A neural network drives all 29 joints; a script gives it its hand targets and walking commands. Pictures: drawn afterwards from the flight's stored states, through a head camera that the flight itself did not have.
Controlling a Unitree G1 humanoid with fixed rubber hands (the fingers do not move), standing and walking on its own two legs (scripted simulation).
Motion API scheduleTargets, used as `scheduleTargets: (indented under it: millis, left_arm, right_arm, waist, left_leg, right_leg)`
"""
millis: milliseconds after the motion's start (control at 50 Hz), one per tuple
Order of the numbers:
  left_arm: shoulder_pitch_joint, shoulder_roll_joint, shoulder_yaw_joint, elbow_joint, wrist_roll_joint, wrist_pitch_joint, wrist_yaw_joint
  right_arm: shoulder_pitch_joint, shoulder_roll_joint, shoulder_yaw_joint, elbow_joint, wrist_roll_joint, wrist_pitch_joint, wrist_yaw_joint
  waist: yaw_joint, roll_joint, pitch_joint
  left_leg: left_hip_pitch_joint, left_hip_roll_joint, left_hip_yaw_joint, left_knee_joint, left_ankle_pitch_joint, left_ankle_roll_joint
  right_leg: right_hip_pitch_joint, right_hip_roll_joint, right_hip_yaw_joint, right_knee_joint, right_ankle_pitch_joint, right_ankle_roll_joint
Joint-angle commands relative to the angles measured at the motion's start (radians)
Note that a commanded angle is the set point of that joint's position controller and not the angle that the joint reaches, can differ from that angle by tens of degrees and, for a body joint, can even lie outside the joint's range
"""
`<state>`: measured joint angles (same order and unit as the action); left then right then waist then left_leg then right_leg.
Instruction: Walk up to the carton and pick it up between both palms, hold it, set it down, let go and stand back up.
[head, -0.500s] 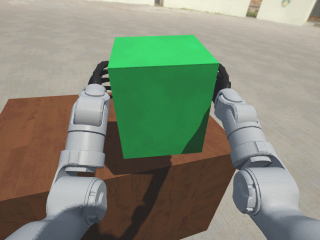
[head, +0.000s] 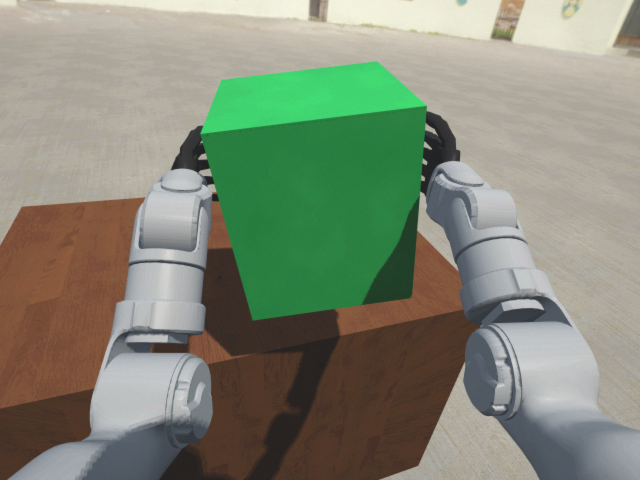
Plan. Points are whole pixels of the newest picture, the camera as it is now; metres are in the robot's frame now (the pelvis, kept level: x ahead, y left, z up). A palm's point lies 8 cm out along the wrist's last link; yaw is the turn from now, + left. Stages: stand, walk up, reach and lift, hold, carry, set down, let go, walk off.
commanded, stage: hold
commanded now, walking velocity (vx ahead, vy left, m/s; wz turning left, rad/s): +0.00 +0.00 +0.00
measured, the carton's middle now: (316, 188) +0.41 +0.05 +0.25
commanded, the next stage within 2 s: none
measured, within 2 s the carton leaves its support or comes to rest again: neither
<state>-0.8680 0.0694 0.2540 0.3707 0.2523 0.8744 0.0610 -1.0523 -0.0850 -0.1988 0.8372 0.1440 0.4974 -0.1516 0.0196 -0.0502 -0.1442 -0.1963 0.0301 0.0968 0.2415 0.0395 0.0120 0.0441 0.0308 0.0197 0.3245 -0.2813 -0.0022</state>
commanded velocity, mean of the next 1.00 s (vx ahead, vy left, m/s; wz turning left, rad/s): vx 0.00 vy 0.00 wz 0.00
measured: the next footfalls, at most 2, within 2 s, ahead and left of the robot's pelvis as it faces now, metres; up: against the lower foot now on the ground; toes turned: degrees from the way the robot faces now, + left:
none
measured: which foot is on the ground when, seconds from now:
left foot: down 0.00-1.00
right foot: down 0.00-1.00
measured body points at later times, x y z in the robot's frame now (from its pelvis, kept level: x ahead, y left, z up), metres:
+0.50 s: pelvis +0.00 +0.00 +0.00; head -0.09 +0.02 +0.44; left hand +0.37 +0.19 +0.26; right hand +0.41 -0.11 +0.29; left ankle +0.12 +0.11 -0.74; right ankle -0.06 -0.11 -0.74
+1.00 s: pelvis +0.00 +0.00 +0.00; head -0.09 +0.01 +0.44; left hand +0.36 +0.19 +0.27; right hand +0.40 -0.11 +0.30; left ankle +0.12 +0.11 -0.74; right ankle -0.06 -0.11 -0.74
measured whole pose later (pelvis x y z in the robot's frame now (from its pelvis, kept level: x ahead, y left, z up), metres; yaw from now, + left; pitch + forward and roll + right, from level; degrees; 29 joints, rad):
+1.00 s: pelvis +0.00 +0.00 +0.00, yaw +0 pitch -5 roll +0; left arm -0.87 0.05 0.33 0.33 0.25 0.92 0.01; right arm -1.06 -0.09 -0.19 0.78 0.17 0.61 -0.18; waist 0.01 -0.03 -0.16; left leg -0.20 0.03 0.10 0.24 0.04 0.01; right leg 0.04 0.03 0.02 0.32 -0.28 0.00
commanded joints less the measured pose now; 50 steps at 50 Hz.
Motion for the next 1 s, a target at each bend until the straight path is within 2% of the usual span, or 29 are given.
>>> scheduleTargets:
  millis: [0,40,80,120,140,200,220,260,300,320,400,440,540,580,620,640,700,740,760,780,800,820,860,880,940,980]
  left_arm:
    - [-0.939,-0.620,-0.441,-0.294,-0.284,-0.120,-0.178]
    - [-0.919,-0.605,-0.423,-0.286,-0.275,-0.116,-0.184]
    - [-0.914,-0.585,-0.379,-0.231,-0.251,-0.114,-0.192]
    - [-0.918,-0.594,-0.382,-0.236,-0.254,-0.115,-0.197]
    - [-0.934,-0.582,-0.368,-0.225,-0.245,-0.115,-0.200]
    - [-0.916,-0.565,-0.336,-0.195,-0.222,-0.112,-0.210]
    - [-0.928,-0.561,-0.349,-0.211,-0.233,-0.116,-0.214]
    - [-0.933,-0.561,-0.340,-0.200,-0.223,-0.118,-0.215]
    - [-0.932,-0.560,-0.334,-0.170,-0.210,-0.112,-0.222]
    - [-0.958,-0.568,-0.354,-0.203,-0.228,-0.118,-0.218]
    - [-0.952,-0.601,-0.420,-0.286,-0.259,-0.124,-0.203]
    - [-0.961,-0.620,-0.455,-0.336,-0.277,-0.126,-0.189]
    - [-0.933,-0.649,-0.501,-0.419,-0.322,-0.118,-0.172]
    - [-0.903,-0.632,-0.479,-0.423,-0.312,-0.110,-0.170]
    - [-0.838,-0.606,-0.434,-0.379,-0.281,-0.089,-0.181]
    - [-0.841,-0.582,-0.415,-0.360,-0.267,-0.084,-0.190]
    - [-0.791,-0.525,-0.320,-0.281,-0.203,-0.060,-0.222]
    - [-0.789,-0.511,-0.302,-0.225,-0.189,-0.046,-0.249]
    - [-0.809,-0.491,-0.278,-0.211,-0.179,-0.046,-0.258]
    - [-0.806,-0.476,-0.258,-0.188,-0.166,-0.044,-0.268]
    - [-0.821,-0.492,-0.272,-0.176,-0.180,-0.046,-0.272]
    - [-0.839,-0.486,-0.268,-0.157,-0.179,-0.047,-0.276]
    - [-0.903,-0.489,-0.285,-0.172,-0.188,-0.058,-0.275]
    - [-0.927,-0.504,-0.298,-0.178,-0.195,-0.065,-0.268]
    - [-0.953,-0.539,-0.340,-0.197,-0.221,-0.082,-0.247]
    - [-0.992,-0.562,-0.377,-0.275,-0.248,-0.098,-0.226]
  right_arm:
    - [-0.741,0.522,0.300,-0.194,0.192,0.005,0.043]
    - [-0.732,0.529,0.313,-0.199,0.193,0.010,0.041]
    - [-0.750,0.519,0.291,-0.156,0.183,0.015,0.048]
    - [-0.743,0.523,0.278,-0.159,0.173,0.012,0.050]
    - [-0.756,0.522,0.281,-0.139,0.176,0.014,0.054]
    - [-0.748,0.522,0.269,-0.126,0.161,0.014,0.051]
    - [-0.773,0.534,0.287,-0.159,0.170,0.009,0.050]
    - [-0.774,0.534,0.283,-0.147,0.169,0.005,0.051]
    - [-0.767,0.525,0.268,-0.124,0.162,0.006,0.050]
    - [-0.781,0.536,0.276,-0.155,0.168,0.001,0.051]
    - [-0.743,0.525,0.294,-0.184,0.187,0.005,0.049]
    - [-0.742,0.522,0.307,-0.216,0.205,0.005,0.047]
    - [-0.736,0.541,0.370,-0.320,0.252,0.012,0.034]
    - [-0.725,0.541,0.391,-0.339,0.260,0.022,0.029]
    - [-0.699,0.533,0.395,-0.334,0.248,0.039,0.020]
    - [-0.683,0.524,0.385,-0.294,0.240,0.052,0.018]
    - [-0.667,0.508,0.360,-0.240,0.216,0.080,0.014]
    - [-0.661,0.487,0.344,-0.205,0.206,0.099,0.014]
    - [-0.689,0.502,0.350,-0.202,0.206,0.101,0.016]
    - [-0.694,0.508,0.349,-0.200,0.206,0.107,0.016]
    - [-0.721,0.507,0.335,-0.215,0.205,0.106,0.018]
    - [-0.741,0.501,0.321,-0.201,0.198,0.105,0.020]
    - [-0.761,0.508,0.309,-0.192,0.197,0.096,0.026]
    - [-0.761,0.505,0.286,-0.183,0.187,0.088,0.030]
    - [-0.784,0.510,0.285,-0.194,0.194,0.063,0.040]
    - [-0.752,0.521,0.286,-0.190,0.191,0.060,0.049]
  waist:
    - [-0.213,0.134,-0.376]
    - [-0.206,0.112,-0.360]
    - [-0.191,0.084,-0.309]
    - [-0.202,0.084,-0.311]
    - [-0.189,0.078,-0.303]
    - [-0.192,0.052,-0.285]
    - [-0.181,0.050,-0.315]
    - [-0.176,0.040,-0.316]
    - [-0.185,0.051,-0.293]
    - [-0.181,0.063,-0.337]
    - [-0.209,0.130,-0.409]
    - [-0.213,0.161,-0.446]
    - [-0.209,0.170,-0.518]
    - [-0.202,0.142,-0.500]
    - [-0.189,0.099,-0.453]
    - [-0.199,0.093,-0.406]
    - [-0.177,0.041,-0.309]
    - [-0.189,0.027,-0.243]
    - [-0.166,0.001,-0.238]
    - [-0.153,-0.001,-0.225]
    - [-0.162,0.000,-0.224]
    - [-0.158,-0.005,-0.224]
    - [-0.162,0.007,-0.245]
    - [-0.175,0.024,-0.266]
    - [-0.177,0.048,-0.317]
    - [-0.194,0.097,-0.384]
  left_leg:
    - [0.521,0.036,-0.117,0.051,-0.135,-0.071]
    - [0.506,0.030,-0.107,0.049,-0.120,-0.058]
    - [0.481,0.031,-0.110,0.029,-0.187,-0.048]
    - [0.485,0.034,-0.110,0.030,-0.187,-0.050]
    - [0.486,0.037,-0.106,0.023,-0.202,-0.046]
    - [0.496,0.022,-0.104,0.036,-0.187,-0.037]
    - [0.472,0.023,-0.097,0.031,-0.176,-0.032]
    - [0.499,0.024,-0.106,0.039,-0.186,-0.034]
    - [0.497,0.018,-0.101,0.042,-0.197,-0.036]
    - [0.505,0.021,-0.102,0.045,-0.181,-0.040]
    - [0.516,0.034,-0.112,0.047,-0.112,-0.062]
    - [0.545,0.033,-0.119,0.057,-0.078,-0.079]
    - [0.578,0.024,-0.118,0.097,0.046,-0.084]
    - [0.573,0.020,-0.115,0.099,0.070,-0.071]
    - [0.550,0.014,-0.110,0.092,0.058,-0.055]
    - [0.531,0.014,-0.107,0.079,0.012,-0.049]
    - [0.482,0.013,-0.095,0.044,-0.068,-0.025]
    - [0.459,0.015,-0.092,0.024,-0.126,-0.017]
    - [0.443,0.016,-0.086,0.021,-0.157,-0.005]
    - [0.431,0.013,-0.079,0.019,-0.167,0.001]
    - [0.423,0.015,-0.084,0.019,-0.186,-0.002]
    - [0.419,0.021,-0.086,0.013,-0.207,-0.003]
    - [0.427,0.020,-0.089,0.019,-0.224,-0.012]
    - [0.437,0.024,-0.097,0.022,-0.232,-0.025]
    - [0.475,0.028,-0.108,0.038,-0.214,-0.042]
    - [0.479,0.037,-0.111,0.030,-0.184,-0.059]
  right_leg:
    - [-0.398,-0.018,0.017,-0.133,0.163,0.034]
    - [-0.375,-0.016,0.019,-0.132,0.178,0.036]
    - [-0.407,-0.026,0.023,-0.148,0.102,0.036]
    - [-0.407,-0.028,0.020,-0.144,0.114,0.033]
    - [-0.420,-0.028,0.022,-0.149,0.085,0.034]
    - [-0.442,-0.041,0.023,-0.160,0.096,0.029]
    - [-0.405,-0.029,0.020,-0.146,0.110,0.039]
    - [-0.442,-0.035,0.022,-0.154,0.090,0.029]
    - [-0.460,-0.045,0.027,-0.161,0.082,0.024]
    - [-0.442,-0.038,0.026,-0.153,0.096,0.026]
    - [-0.367,-0.017,0.022,-0.119,0.207,0.028]
    - [-0.363,-0.011,0.017,-0.115,0.226,0.026]
    - [-0.333,-0.004,0.015,-0.103,0.326,0.039]
    - [-0.316,0.000,0.016,-0.106,0.345,0.042]
    - [-0.301,-0.002,0.016,-0.108,0.346,0.047]
    - [-0.309,-0.006,0.020,-0.114,0.309,0.048]
    - [-0.306,-0.015,0.026,-0.128,0.239,0.047]
    - [-0.335,-0.018,0.031,-0.138,0.186,0.047]
    - [-0.339,-0.021,0.032,-0.143,0.147,0.047]
    - [-0.344,-0.024,0.036,-0.147,0.137,0.047]
    - [-0.363,-0.026,0.036,-0.147,0.118,0.047]
    - [-0.377,-0.025,0.037,-0.151,0.091,0.045]
    - [-0.412,-0.030,0.038,-0.153,0.061,0.030]
    - [-0.425,-0.033,0.037,-0.155,0.052,0.021]
    - [-0.454,-0.033,0.031,-0.150,0.076,0.009]
    - [-0.400,-0.016,0.023,-0.123,0.134,0.015]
